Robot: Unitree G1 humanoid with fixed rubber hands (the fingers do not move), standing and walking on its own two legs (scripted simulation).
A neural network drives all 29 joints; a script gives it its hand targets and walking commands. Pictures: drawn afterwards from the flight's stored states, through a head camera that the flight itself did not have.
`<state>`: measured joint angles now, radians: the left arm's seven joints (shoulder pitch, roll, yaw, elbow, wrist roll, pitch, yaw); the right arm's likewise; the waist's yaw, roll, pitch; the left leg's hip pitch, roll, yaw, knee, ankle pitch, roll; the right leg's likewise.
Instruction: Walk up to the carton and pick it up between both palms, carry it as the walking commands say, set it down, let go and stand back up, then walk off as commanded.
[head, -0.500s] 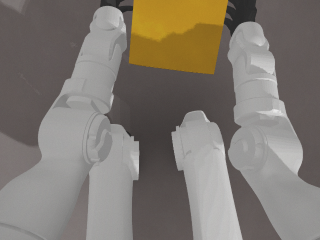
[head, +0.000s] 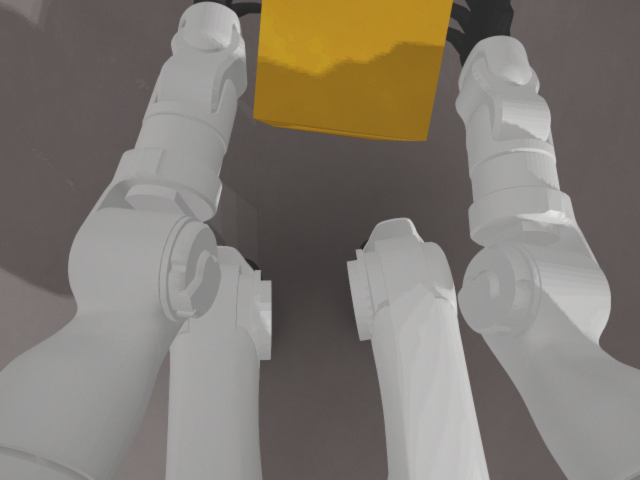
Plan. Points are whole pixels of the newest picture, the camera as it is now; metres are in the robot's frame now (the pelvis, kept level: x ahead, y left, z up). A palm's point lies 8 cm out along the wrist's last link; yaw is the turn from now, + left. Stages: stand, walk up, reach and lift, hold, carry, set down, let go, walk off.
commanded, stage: set down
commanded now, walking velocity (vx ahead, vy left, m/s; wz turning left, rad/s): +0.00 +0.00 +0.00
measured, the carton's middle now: (341, 51) +0.51 -0.08 -0.25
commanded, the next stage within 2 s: let go in 1.86 s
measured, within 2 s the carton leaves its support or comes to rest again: neither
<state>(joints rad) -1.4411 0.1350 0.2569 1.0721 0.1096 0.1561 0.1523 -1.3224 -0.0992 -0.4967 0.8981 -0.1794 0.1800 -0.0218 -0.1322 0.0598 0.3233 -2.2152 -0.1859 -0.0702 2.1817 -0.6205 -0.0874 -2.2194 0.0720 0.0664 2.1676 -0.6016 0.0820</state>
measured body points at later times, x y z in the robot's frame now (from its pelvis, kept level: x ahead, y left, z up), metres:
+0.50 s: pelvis +0.00 +0.00 +0.00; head +0.36 -0.03 +0.25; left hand +0.57 +0.06 -0.18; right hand +0.49 -0.26 -0.18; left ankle +0.10 +0.12 -0.35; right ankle +0.11 -0.13 -0.35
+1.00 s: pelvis +0.00 +0.00 +0.08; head +0.34 -0.04 +0.38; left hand +0.57 +0.06 -0.05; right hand +0.50 -0.27 -0.05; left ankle +0.10 +0.12 -0.35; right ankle +0.11 -0.13 -0.35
